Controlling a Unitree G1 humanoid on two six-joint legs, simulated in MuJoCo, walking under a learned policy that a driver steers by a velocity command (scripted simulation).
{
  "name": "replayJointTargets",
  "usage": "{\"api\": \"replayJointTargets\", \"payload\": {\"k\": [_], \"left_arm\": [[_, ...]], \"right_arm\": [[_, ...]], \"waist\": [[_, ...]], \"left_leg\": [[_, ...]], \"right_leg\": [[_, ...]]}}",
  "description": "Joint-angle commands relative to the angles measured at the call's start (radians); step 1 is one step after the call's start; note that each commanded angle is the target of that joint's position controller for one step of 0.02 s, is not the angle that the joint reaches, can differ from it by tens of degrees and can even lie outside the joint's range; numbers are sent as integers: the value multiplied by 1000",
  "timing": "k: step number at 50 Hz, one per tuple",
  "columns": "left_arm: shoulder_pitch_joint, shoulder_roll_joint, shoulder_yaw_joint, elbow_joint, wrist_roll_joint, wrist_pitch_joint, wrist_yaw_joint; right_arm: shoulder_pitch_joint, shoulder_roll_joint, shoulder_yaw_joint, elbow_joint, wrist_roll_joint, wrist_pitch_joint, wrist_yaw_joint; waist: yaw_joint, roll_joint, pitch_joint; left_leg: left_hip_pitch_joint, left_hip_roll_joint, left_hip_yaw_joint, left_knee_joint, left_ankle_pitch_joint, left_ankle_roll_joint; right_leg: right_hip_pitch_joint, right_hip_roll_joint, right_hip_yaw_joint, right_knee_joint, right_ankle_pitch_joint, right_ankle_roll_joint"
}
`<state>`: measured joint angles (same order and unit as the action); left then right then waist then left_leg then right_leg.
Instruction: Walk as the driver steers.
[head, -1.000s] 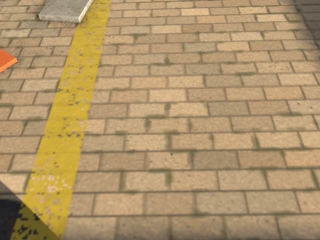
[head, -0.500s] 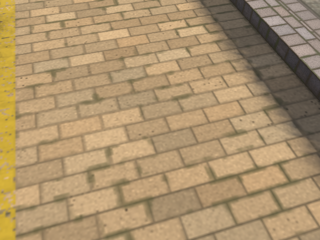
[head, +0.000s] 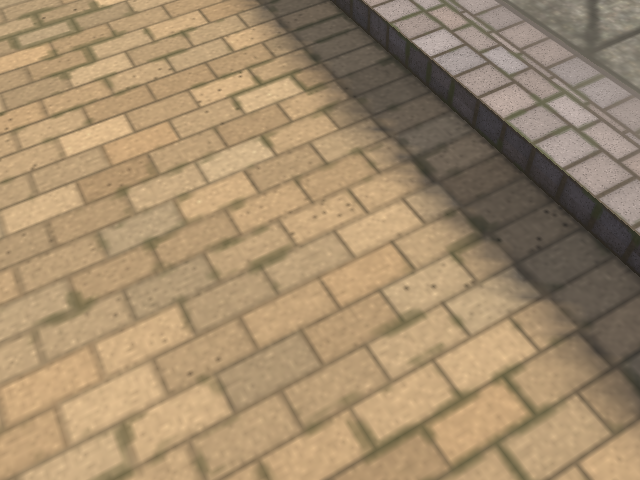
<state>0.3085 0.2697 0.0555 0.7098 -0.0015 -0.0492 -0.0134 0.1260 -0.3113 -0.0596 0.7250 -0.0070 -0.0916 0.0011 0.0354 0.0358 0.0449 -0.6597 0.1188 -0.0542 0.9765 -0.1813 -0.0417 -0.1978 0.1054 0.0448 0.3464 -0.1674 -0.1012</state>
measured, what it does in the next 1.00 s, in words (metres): walks ahead, turning left: left foot, then right foot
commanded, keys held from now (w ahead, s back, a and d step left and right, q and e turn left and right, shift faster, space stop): w+q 0.76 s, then w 0.24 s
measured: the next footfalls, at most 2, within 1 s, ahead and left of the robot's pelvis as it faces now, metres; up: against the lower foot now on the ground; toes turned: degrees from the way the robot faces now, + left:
left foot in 0.30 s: +0.35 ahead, +0.16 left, +0.00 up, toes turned +7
right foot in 0.76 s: +0.66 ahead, +0.02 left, +0.00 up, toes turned +27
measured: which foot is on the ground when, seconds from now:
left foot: up 0.00-0.28, down 0.30-0.76, up 0.78-1.00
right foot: down 0.00-0.32, up 0.34-0.74, down 0.76-1.00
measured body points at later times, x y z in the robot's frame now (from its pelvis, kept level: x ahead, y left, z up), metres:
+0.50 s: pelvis +0.30 +0.08 -0.01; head +0.33 +0.09 +0.44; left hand +0.39 +0.37 -0.10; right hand +0.45 -0.17 -0.11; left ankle +0.31 +0.15 -0.75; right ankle +0.34 -0.08 -0.67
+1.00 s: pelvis +0.58 +0.10 +0.00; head +0.61 +0.11 +0.45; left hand +0.52 +0.38 -0.11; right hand +0.84 -0.07 -0.10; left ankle +0.55 +0.25 -0.68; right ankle +0.63 +0.01 -0.75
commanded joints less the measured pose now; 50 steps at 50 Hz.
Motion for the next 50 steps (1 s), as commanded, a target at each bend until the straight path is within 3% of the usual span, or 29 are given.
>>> {"api": "replayJointTargets", "payload": {"k": [1, 5, 10, 12, 13, 14, 15, 16, 17, 18, 19, 20, 21, 22, 25, 29, 33, 35, 37, 38, 39, 40, 41, 42, 43, 44, 45, 47, 50], "left_arm": [[-28, 149, 34, -52, 1, -26, 15], [20, 169, 34, -8, 2, -33, 14], [59, 177, 41, 46, 1, -16, 17], [36, 191, 45, 45, -1, -6, 25], [24, 203, 48, 40, 0, 0, 31], [6, 209, 48, 33, 1, 9, 37], [-8, 202, 42, 22, 2, 11, 46], [66, 133, 17, -19, 22, -6, 45], [92, 80, -6, -15, 26, -35, 28], [19, 160, 10, -35, -8, -65, 7], [-70, 164, 7, -65, -31, -82, -1], [-111, 154, 6, -77, -16, -90, 1], [-117, 163, 15, -77, 8, -85, 7], [-99, 156, 17, -80, 16, -76, 8], [-76, 121, 8, -80, 22, -51, 17], [-228, 76, -11, -112, 20, -53, 17], [-319, 101, -1, -135, -2, -67, 3], [-310, 127, 12, -134, -6, -75, -3], [-216, 150, 30, -111, -7, -83, 0], [-116, 182, 44, -97, 6, -88, 7], [39, 237, 57, -83, 17, -86, 14], [100, 300, 75, -32, 19, -71, 3], [72, 195, 55, -50, -2, -69, -2], [36, 144, 40, -51, -3, -64, 0], [-5, 134, 33, -54, 8, -60, -1], [-29, 118, 27, -44, 12, -56, -1], [-40, 107, 21, -39, 17, -58, 1], [-38, 98, 19, -20, 6, -63, -1], [-27, 149, 32, 6, -6, -60, 2]], "right_arm": [[-4, -47, -5, -38, 5, 2, 5], [-110, -37, 6, -60, 25, -5, 25], [-172, -40, 9, -102, 31, -10, 60], [-132, -52, 3, -105, 26, -10, 70], [-80, -72, -7, -96, 22, -6, 68], [27, -105, -27, -73, 18, -3, 64], [169, -154, -51, -46, 19, 1, 53], [296, -257, -77, -40, 10, 6, 40], [306, -218, -66, -33, 33, 6, 41], [289, -160, -49, -36, 35, 12, 36], [241, -139, -43, -51, 28, 16, 30], [183, -126, -38, -61, 21, 19, 28], [143, -102, -29, -74, 15, 18, 25], [121, -101, -26, -88, 8, 21, 21], [112, -121, -33, -87, 14, 20, 8], [156, -151, -45, -64, 29, 31, -11], [229, -147, -46, -37, 38, 49, -17], [232, -142, -46, -36, 35, 55, -20], [206, -126, -44, -45, 31, 60, -19], [202, -86, -29, -56, 24, 56, -15], [228, -21, -5, -71, 2, 51, -13], [370, 5, 6, -93, 38, 40, -12], [349, -95, -11, -53, 46, 40, -15], [234, -132, -22, -66, 38, 42, -13], [171, -118, -20, -81, 26, 42, -14], [130, -104, -21, -95, 17, 37, -11], [131, -85, -19, -100, 21, 36, -5], [142, -51, -11, -96, 24, 37, 3], [65, -16, 8, -119, 10, 33, 9]], "waist": [[-9, -96, -55], [46, -93, -2], [63, -76, 38], [30, -97, 1], [1, -118, -50], [-60, -121, -119], [-137, -96, -200], [-137, 84, -344], [-113, 222, -443], [-150, 124, -365], [-145, 51, -244], [-106, -39, -138], [-73, -49, -98], [-45, -19, -79], [-19, 11, -64], [-75, 28, -48], [-110, 48, -58], [-94, 66, -63], [-34, 86, -84], [17, 65, -164], [65, -71, -310], [-8, -422, -375], [24, -263, -282], [49, -164, -160], [37, -95, -103], [23, -88, -52], [-1, -117, -43], [-20, -145, -50], [-11, -122, -33]], "left_leg": [[16, 8, 21, -155, 208, -10], [32, -20, 39, -338, 369, 21], [-75, -57, 35, -424, 225, 82], [-4, -97, 72, -435, 131, 114], [84, -134, 106, -424, 85, 132], [231, -176, 138, -435, 77, 156], [472, -163, 87, -456, 142, 197], [865, 81, -310, -446, 155, 344], [1068, 219, -744, -605, 32, 474], [1038, 190, -675, -646, -113, 417], [905, 155, -545, -662, -115, 376], [739, 117, -456, -688, -28, 351], [632, 84, -393, -710, 71, 338], [557, 62, -368, -732, 138, 342], [433, 27, -279, -758, 268, 350], [344, -55, -187, -738, 221, 280], [422, -29, -278, -670, 113, 249], [490, -3, -346, -609, 89, 233], [493, -15, -369, -522, 118, 204], [446, -62, -327, -379, 130, 172], [328, -136, -216, -99, -77, 132], [-11, -230, -115, 187, -425, 80], [-106, -156, -150, 290, -372, 67], [-126, -130, -126, 308, -276, 61], [-100, -103, -96, 287, -216, 57], [-92, -82, -93, 236, -176, 56], [-48, -59, -85, 196, -153, 57], [-12, -47, -51, 115, -150, 51], [-13, -25, -11, -61, -66, 35]], "right_leg": [[23, -238, 115, -156, 302, -135], [73, -265, 72, -194, 179, -106], [293, -342, 32, -129, 320, -88], [331, -343, -4, -46, 577, -63], [339, -334, -22, 31, 775, -48], [322, -309, -55, 178, 933, -27], [195, -274, -89, 391, 886, 10], [-167, -164, -121, 779, 458, 77], [-451, 6, 1, 1023, -366, 122], [-567, -70, 103, 1068, -339, 101], [-591, -117, 85, 1019, -267, 88], [-571, -152, 65, 912, -216, 87], [-512, -181, 60, 827, -180, 94], [-463, -187, 55, 791, -166, 107], [-417, -190, 20, 649, -123, 157], [-316, -137, -2, 337, 175, 185], [-264, -97, 27, 183, 235, 174], [-243, -97, 48, 143, 166, 150], [-114, -100, 31, 92, 121, 104], [67, -162, 69, 94, 106, 59], [316, -342, 251, 107, 60, -3], [540, -521, 732, 0, -195, -166], [479, -500, 752, -48, -396, -144], [367, -451, 583, -54, -348, -105], [261, -408, 471, -66, -211, -91], [187, -374, 395, -84, -95, -96], [134, -347, 331, -104, -21, -92], [100, -326, 260, -135, 69, -107], [76, -332, 186, -177, 163, -130]]}}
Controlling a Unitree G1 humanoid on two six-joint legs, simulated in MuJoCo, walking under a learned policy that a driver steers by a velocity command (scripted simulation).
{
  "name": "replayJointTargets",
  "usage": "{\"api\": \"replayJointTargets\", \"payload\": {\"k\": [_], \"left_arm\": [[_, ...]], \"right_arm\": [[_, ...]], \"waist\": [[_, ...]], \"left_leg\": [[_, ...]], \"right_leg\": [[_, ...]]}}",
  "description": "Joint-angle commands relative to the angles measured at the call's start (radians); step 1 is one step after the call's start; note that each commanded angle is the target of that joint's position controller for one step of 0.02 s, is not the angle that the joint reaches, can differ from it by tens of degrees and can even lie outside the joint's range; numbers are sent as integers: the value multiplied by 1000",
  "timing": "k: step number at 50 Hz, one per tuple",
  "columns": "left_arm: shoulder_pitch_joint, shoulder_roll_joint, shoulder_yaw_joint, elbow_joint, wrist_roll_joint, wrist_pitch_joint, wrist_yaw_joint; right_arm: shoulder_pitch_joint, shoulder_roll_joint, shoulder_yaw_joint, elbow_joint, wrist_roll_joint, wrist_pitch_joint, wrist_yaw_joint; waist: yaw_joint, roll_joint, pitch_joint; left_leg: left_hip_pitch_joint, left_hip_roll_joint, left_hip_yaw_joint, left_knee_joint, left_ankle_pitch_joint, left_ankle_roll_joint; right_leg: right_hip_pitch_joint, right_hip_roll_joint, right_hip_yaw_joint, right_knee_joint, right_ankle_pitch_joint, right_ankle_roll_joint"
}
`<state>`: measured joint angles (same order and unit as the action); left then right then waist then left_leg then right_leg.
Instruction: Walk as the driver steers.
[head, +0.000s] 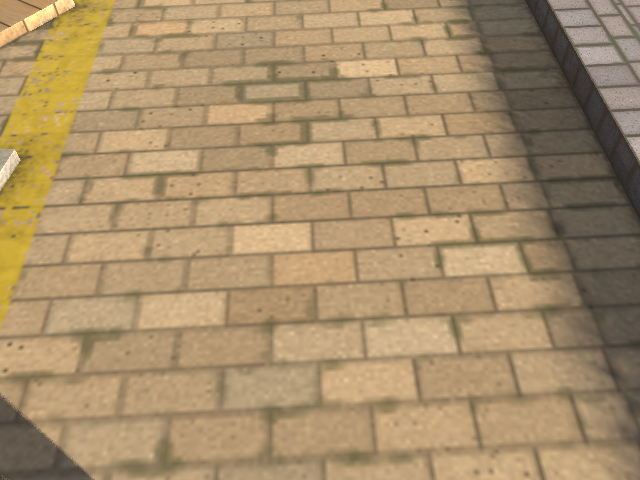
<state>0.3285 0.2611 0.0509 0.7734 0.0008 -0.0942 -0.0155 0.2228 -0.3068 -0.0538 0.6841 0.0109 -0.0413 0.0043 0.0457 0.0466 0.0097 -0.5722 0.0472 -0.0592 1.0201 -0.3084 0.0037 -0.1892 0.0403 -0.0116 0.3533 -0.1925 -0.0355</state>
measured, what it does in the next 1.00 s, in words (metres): walks ahead, turning right: left foot, then right foot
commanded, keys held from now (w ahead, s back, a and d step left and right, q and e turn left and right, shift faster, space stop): w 0.12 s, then w+e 0.88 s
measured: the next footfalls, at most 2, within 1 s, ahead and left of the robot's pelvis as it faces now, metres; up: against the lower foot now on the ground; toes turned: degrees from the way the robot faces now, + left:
left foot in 0.24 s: +0.29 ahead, +0.16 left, +0.00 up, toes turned +0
right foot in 0.78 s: +0.54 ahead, -0.13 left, +0.00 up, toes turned -20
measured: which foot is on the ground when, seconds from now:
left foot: up 0.00-0.22, down 0.24-0.78, up 0.80-1.00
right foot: down 0.00-0.24, up 0.26-0.76, down 0.78-1.00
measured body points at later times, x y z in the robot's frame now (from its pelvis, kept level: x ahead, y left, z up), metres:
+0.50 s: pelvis +0.26 +0.06 +0.00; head +0.28 +0.07 +0.45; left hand +0.42 +0.33 -0.11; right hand +0.30 -0.22 -0.11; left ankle +0.25 +0.16 -0.74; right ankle +0.32 -0.11 -0.66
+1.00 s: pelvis +0.52 -0.05 +0.00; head +0.55 -0.08 +0.45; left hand +0.71 +0.17 -0.11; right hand +0.57 -0.37 -0.10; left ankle +0.64 +0.10 -0.67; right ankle +0.50 -0.12 -0.74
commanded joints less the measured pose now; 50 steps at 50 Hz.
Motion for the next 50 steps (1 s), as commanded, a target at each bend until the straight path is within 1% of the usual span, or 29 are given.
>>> {"api": "replayJointTargets", "payload": {"k": [1, 4, 7, 9, 11, 12, 13, 14, 15, 16, 17, 18, 20, 23, 26, 29, 33, 36, 37, 38, 39, 40, 41, 42, 43, 44, 45, 47, 50], "left_arm": [[-44, 169, 39, -51, -10, -12, 5], [-13, 193, 42, -25, -19, -2, 5], [45, 203, 43, 10, -31, 10, 4], [55, 214, 46, 25, -35, 23, 7], [37, 218, 45, 28, -35, 31, 13], [34, 182, 30, 21, -24, 29, 13], [50, 92, 1, -15, 2, 21, 14], [142, 60, -11, -20, -20, 6, 16], [89, 163, 18, -11, -41, 6, 16], [24, 180, 27, -27, -46, 7, 14], [-4, 165, 27, -27, -36, 12, 18], [-9, 154, 32, -25, -28, 22, 19], [17, 110, 28, -14, -32, 45, 17], [-30, 88, 28, -37, -27, 63, 18], [-98, 72, 22, -62, -24, 59, 4], [-207, 55, 11, -100, -20, 55, -17], [-312, 60, 7, -161, -22, 56, -40], [-286, 96, 26, -186, -20, 61, -49], [-212, 123, 42, -174, -21, 65, -48], [-70, 166, 69, -141, -24, 67, -40], [101, 242, 105, -98, -25, 77, -21], [80, 355, 121, -100, -36, 73, -9], [108, 289, 97, -135, -26, 56, -13], [77, 230, 80, -125, -17, 42, -16], [22, 205, 72, -127, -21, 35, -16], [-49, 173, 62, -138, -19, 34, -13], [-93, 147, 52, -157, -7, 32, -8], [-112, 151, 52, -166, -6, 29, -1], [-76, 188, 62, -147, -12, 29, 18]], "right_arm": [[-60, -13, 8, -82, -8, -21, 10], [-145, -12, 14, -93, -1, -30, 20], [-222, -30, 9, -120, 7, -36, 28], [-224, -49, 0, -130, 7, -44, 32], [-91, -93, -26, -91, 0, -49, 26], [52, -144, -50, -57, -9, -48, 15], [205, -227, -70, -44, -31, -40, 0], [226, -242, -69, -35, -30, -31, 6], [191, -155, -47, -31, -15, -33, 8], [134, -118, -34, -29, -5, -36, 9], [68, -92, -26, -29, -12, -40, 12], [26, -63, -20, -26, -18, -47, 16], [-11, -45, -21, -10, -26, -64, 17], [-10, -66, -34, 23, -29, -79, 8], [4, -88, -41, 50, -28, -74, -3], [37, -118, -49, 73, -20, -64, -12], [96, -147, -61, 112, -1, -37, -15], [86, -184, -72, 115, 11, -15, -23], [78, -197, -75, 113, 13, -6, -27], [60, -198, -73, 108, 18, 1, -31], [67, -172, -60, 95, 5, -5, -35], [158, -18, -12, 38, -38, -30, -20], [79, -74, -14, 28, -7, -72, -5], [-28, -126, -28, -6, 33, -93, 5], [-46, -115, -22, -12, 27, -105, 2], [-45, -116, -26, 0, 0, -107, -6], [-25, -126, -34, 7, -13, -97, -7], [-4, -111, -35, 8, -23, -73, -5], [-78, -70, -20, -16, -30, -55, -8]], "waist": [[-12, -126, 4], [18, -126, 12], [37, -129, 31], [13, -133, 37], [-74, -122, -29], [-142, -98, -127], [-184, 67, -286], [-147, 277, -378], [-160, 152, -254], [-143, 117, -138], [-110, 69, -88], [-83, 76, -45], [-45, 79, -25], [-35, 30, 8], [-51, 10, 29], [-92, -10, 64], [-122, -15, 96], [-76, 28, 39], [-30, 44, -13], [54, 32, -87], [130, -37, -177], [7, -314, -239], [69, -205, -390], [87, -152, -253], [44, -90, -157], [0, -55, -97], [-37, -71, -77], [-66, -77, -62], [-52, -77, -20]], "left_leg": [[-82, 48, 5, -172, 117, -11], [3, 23, 38, -346, 262, -13], [42, 4, 42, -433, 283, 1], [84, -10, 39, -487, 240, 22], [307, -42, 64, -555, 234, 54], [532, 7, 26, -542, 244, 85], [844, 248, -253, -539, 199, 160], [942, 386, -617, -674, -9, 264], [848, 347, -564, -710, -130, 236], [729, 312, -415, -731, -104, 205], [623, 269, -323, -761, -26, 187], [541, 237, -241, -793, 66, 181], [450, 212, -127, -847, 189, 179], [439, 215, -13, -880, 329, 189], [465, 199, 90, -893, 379, 177], [491, 204, 164, -903, 385, 164], [626, 241, 213, -856, 452, 146], [690, 245, 257, -698, 859, 114], [688, 237, 271, -576, 1009, 102], [623, 206, 296, -383, 1030, 76], [401, 165, 296, -100, 791, 31], [-71, -39, 238, 264, -186, -38], [-184, -80, -16, 390, -298, -27], [-265, -28, -38, 374, -202, -4], [-241, 15, -32, 285, -113, 11], [-179, 46, -29, 195, -63, 5], [-104, 67, -37, 146, -27, -2], [-45, 67, -23, 74, -1, -30], [-38, 45, 5, -103, 130, -74]], "right_leg": [[61, -258, 211, -191, 203, -191], [43, -234, 136, -193, 214, -165], [80, -262, 148, -170, 212, -149], [111, -283, 176, -132, 236, -133], [85, -246, 148, 12, 391, -96], [-4, -190, 106, 201, 376, -61], [-261, -88, 38, 551, 49, -1], [-486, -6, 89, 786, -407, 23], [-571, -60, 145, 891, -359, 25], [-597, -98, 126, 887, -267, 18], [-562, -130, 112, 857, -190, 22], [-527, -153, 115, 821, -134, 27], [-452, -171, 115, 801, -70, 37], [-499, -173, 132, 736, 26, 53], [-511, -166, 117, 568, 171, 53], [-488, -154, 55, 416, 256, 38], [-520, -139, 5, 307, 188, -3], [-400, -64, -76, 286, 42, -56], [-295, -23, -103, 286, -4, -80], [-92, 21, -112, 227, 34, -114], [219, -27, 18, 192, 64, -163], [548, -292, 573, 122, -66, -342], [616, -377, 857, -32, -192, -402], [533, -350, 717, -63, -131, -344], [387, -305, 591, -62, -48, -307], [248, -267, 498, -69, 60, -279], [152, -238, 438, -89, 151, -270], [54, -217, 393, -121, 246, -277], [-45, -172, 303, -137, 294, -258]]}}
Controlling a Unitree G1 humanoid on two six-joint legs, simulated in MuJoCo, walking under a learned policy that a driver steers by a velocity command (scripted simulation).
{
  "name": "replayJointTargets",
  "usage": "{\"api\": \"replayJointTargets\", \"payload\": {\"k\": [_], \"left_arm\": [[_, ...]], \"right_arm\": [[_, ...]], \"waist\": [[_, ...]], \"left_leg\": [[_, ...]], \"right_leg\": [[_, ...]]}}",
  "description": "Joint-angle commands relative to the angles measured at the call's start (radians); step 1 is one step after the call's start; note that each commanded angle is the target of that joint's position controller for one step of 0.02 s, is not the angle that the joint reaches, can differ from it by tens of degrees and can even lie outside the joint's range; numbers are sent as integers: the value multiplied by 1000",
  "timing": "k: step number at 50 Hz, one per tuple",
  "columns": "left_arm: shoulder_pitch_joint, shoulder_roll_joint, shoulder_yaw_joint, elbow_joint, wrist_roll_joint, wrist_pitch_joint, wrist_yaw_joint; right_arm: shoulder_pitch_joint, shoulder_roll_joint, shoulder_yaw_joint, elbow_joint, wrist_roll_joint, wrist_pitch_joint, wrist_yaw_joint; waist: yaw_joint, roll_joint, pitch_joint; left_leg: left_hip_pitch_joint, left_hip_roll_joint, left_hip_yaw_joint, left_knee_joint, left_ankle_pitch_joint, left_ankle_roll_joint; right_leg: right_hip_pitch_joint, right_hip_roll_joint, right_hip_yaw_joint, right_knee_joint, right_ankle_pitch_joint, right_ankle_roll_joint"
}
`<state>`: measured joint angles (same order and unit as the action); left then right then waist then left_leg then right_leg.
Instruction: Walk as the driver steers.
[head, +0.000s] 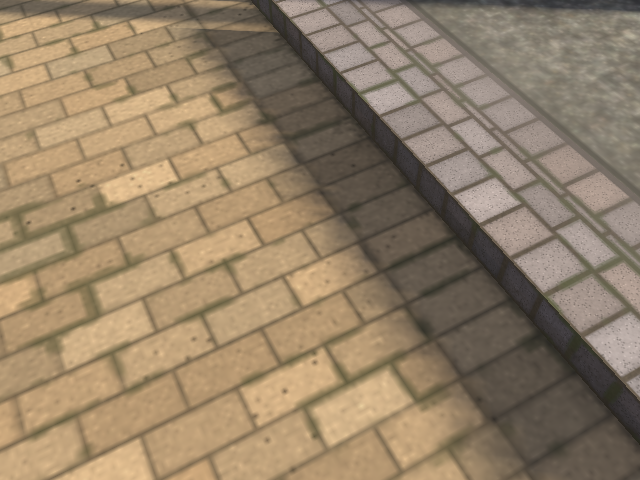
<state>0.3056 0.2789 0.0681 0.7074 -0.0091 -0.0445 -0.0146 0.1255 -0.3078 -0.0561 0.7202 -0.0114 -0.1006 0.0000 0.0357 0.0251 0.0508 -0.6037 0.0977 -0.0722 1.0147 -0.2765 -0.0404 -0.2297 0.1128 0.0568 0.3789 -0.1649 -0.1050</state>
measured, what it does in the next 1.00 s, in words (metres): walks ahead: left foot, then right foot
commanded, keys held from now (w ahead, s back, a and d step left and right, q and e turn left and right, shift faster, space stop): w+e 0.08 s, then w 0.08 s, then no key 0.84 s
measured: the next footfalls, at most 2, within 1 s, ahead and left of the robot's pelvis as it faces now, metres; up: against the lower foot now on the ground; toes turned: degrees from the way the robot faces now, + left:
left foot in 0.24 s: +0.34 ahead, +0.14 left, +0.00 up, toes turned -8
right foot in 0.58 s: +0.30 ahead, -0.10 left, +0.00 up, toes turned -6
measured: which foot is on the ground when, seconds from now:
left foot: up 0.00-0.22, down 0.24-1.00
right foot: down 0.00-0.26, up 0.28-0.56, down 0.58-1.00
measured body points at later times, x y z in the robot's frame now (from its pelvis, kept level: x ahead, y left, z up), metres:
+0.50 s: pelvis +0.23 +0.06 +0.00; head +0.27 +0.06 +0.44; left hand +0.40 +0.31 -0.12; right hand +0.31 -0.21 -0.12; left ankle +0.30 +0.15 -0.74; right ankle +0.22 -0.09 -0.71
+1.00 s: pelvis +0.29 +0.03 -0.01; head +0.30 +0.03 +0.44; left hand +0.44 +0.27 -0.13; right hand +0.35 -0.24 -0.14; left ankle +0.30 +0.15 -0.74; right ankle +0.26 -0.10 -0.74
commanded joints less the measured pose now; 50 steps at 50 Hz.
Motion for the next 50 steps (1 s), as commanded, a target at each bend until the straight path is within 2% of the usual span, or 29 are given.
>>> {"api": "replayJointTargets", "payload": {"k": [1, 4, 6, 8, 10, 11, 12, 13, 14, 15, 16, 17, 18, 19, 20, 22, 24, 26, 28, 29, 30, 31, 32, 33, 34, 37, 40, 50], "left_arm": [[-40, 175, 46, -75, -5, -18, 22], [5, 180, 48, -57, -11, -8, 31], [40, 175, 46, -36, -13, -7, 31], [69, 155, 40, -17, -14, -5, 32], [67, 153, 40, -6, -6, 4, 36], [51, 146, 38, -7, -4, 10, 38], [37, 125, 30, -16, -1, 11, 39], [55, 83, 13, -42, 16, 8, 40], [224, 38, -5, -14, 0, 3, 38], [249, 115, 7, 6, -8, 4, 37], [136, 166, 22, -4, -16, 14, 40], [47, 166, 22, -23, -8, 26, 46], [1, 151, 21, -40, 4, 37, 49], [1, 127, 19, -43, 8, 48, 49], [23, 92, 10, -35, 6, 57, 50], [35, 45, -5, -24, 10, 61, 53], [22, 44, -9, -17, 12, 63, 53], [11, 63, -4, -6, 11, 73, 50], [-20, 65, -3, -5, 23, 80, 46], [-55, 78, -3, -21, 37, 81, 48], [-79, 110, 0, -42, 41, 80, 52], [-117, 170, 15, -33, 30, 82, 56], [-124, 121, 10, -30, 27, 78, 49], [-124, 87, -1, -25, 35, 71, 46], [-129, 80, -4, -20, 37, 63, 45], [-113, 77, -5, -4, 26, 43, 45], [-111, 82, -5, 10, 22, 42, 47], [-119, 80, -6, 86, 18, 44, 48]], "right_arm": [[-22, -56, -12, -61, -8, 4, -3], [-133, -38, -1, -86, 3, -4, 9], [-164, -50, -2, -93, 15, -11, 20], [-173, -71, -9, -97, 15, -19, 29], [-147, -92, -19, -94, 1, -28, 32], [-95, -98, -25, -80, -7, -34, 30], [-22, -116, -34, -63, -22, -41, 26], [86, -177, -45, -58, -43, -48, 24], [182, -212, -58, -22, -39, -28, 27], [218, -157, -48, -7, 5, -14, 36], [160, -113, -33, -23, 12, -4, 34], [88, -77, -16, -33, 1, 4, 31], [30, -47, -2, -32, -5, 8, 30], [-2, -33, 6, -25, -11, 11, 29], [-25, -29, 9, -15, -14, 14, 31], [-45, -53, 2, 1, -16, 19, 28], [-31, -82, -6, 21, -6, 28, 22], [-36, -89, -4, 35, 3, 40, 20], [-47, -69, 8, 46, 10, 50, 22], [-24, -43, 20, 61, 5, 50, 25], [-2, -26, 29, 70, -9, 49, 27], [65, -29, 26, 77, -11, 51, 28], [34, -42, 26, 86, -13, 57, 22], [11, -50, 24, 84, -8, 61, 18], [12, -40, 26, 90, -7, 64, 12], [32, -44, 26, 111, -7, 68, 7], [21, -46, 26, 129, -1, 70, 6], [3, -59, 23, 206, 6, 95, -8]], "waist": [[-26, -65, -52], [23, -93, -41], [40, -106, -43], [44, -114, -43], [23, -139, -37], [-7, -146, -59], [-47, -137, -115], [-76, -39, -262], [-58, 234, -421], [-71, 209, -442], [-94, 107, -307], [-84, 40, -226], [-58, 28, -162], [-25, 54, -141], [-3, 86, -130], [6, 116, -150], [-6, 114, -200], [-5, 98, -204], [4, 81, -158], [-3, 62, -124], [-21, 12, -108], [-86, -108, -81], [-52, -110, -62], [-44, -98, -39], [-48, -102, -39], [-47, -93, -70], [-44, -70, -90], [-48, -30, -87]], "left_leg": [[9, -18, 20, -182, 176, -35], [93, -71, 28, -393, 350, -38], [116, -77, 19, -451, 393, -29], [110, -72, 2, -497, 365, -5], [132, -85, 13, -532, 293, 31], [199, -99, 35, -571, 304, 55], [330, -86, 45, -598, 414, 84], [601, 70, -85, -507, 733, 156], [930, 297, -415, -507, 846, 355], [922, 333, -567, -575, 641, 373], [807, 288, -458, -601, 541, 330], [684, 239, -347, -620, 542, 296], [563, 204, -273, -642, 580, 284], [473, 165, -214, -666, 598, 265], [408, 124, -153, -684, 623, 252], [358, 97, -78, -687, 738, 261], [377, 108, -67, -684, 723, 269], [358, 109, -65, -691, 532, 258], [289, 71, -60, -701, 207, 210], [249, 44, -61, -706, 44, 161], [215, 8, -44, -681, -90, 114], [229, -62, 17, -676, -134, 81], [290, -76, 46, -644, -96, 61], [300, -76, 48, -628, -60, 60], [314, -71, 49, -615, -18, 64], [344, -68, 53, -585, 110, 67], [373, -64, 52, -567, 191, 66], [429, -59, 50, -566, 250, 60]], "right_leg": [[-22, -221, 210, -159, 239, -168], [-55, -188, 196, -142, 120, -122], [-16, -216, 224, -123, 71, -113], [63, -251, 267, -72, 54, -104], [130, -263, 293, 13, 205, -77], [148, -244, 284, 80, 315, -54], [138, -190, 253, 191, 421, -17], [10, -127, 212, 418, 257, 33], [-279, 12, 120, 772, -373, 116], [-373, -11, 164, 908, -515, 134], [-421, -47, 162, 960, -450, 146], [-412, -81, 126, 929, -395, 154], [-381, -117, 109, 855, -356, 159], [-304, -153, 92, 765, -328, 159], [-228, -159, 64, 659, -315, 165], [-116, -149, 15, 478, -291, 180], [-34, -148, 3, 350, -172, 179], [40, -143, -9, 242, -56, 166], [126, -133, -20, 106, 44, 136], [152, -165, 22, 54, 86, 115], [173, -233, 91, 32, 136, 86], [99, -235, 97, 63, 14, 49], [19, -200, 76, 49, -118, 51], [-10, -188, 70, 40, -122, 68], [-14, -183, 66, 44, -61, 83], [27, -178, 56, 85, 105, 94], [47, -174, 51, 106, 187, 92], [59, -160, 34, 95, 225, 92]]}}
